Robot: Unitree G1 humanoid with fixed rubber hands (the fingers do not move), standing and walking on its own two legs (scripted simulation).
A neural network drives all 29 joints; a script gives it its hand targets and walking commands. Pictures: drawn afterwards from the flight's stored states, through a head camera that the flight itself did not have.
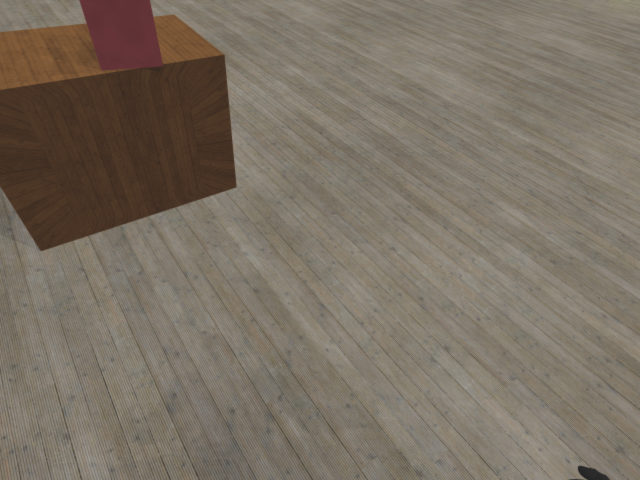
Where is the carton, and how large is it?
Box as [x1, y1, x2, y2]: [79, 0, 162, 70]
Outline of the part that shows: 79,0 101,70 162,65 149,0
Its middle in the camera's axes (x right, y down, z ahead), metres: -0.67 -0.76 +1.33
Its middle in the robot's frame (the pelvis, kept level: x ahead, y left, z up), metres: +1.54 +0.64 +0.02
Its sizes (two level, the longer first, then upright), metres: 0.210 0.200 0.250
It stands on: a pedestal, 0.64 m high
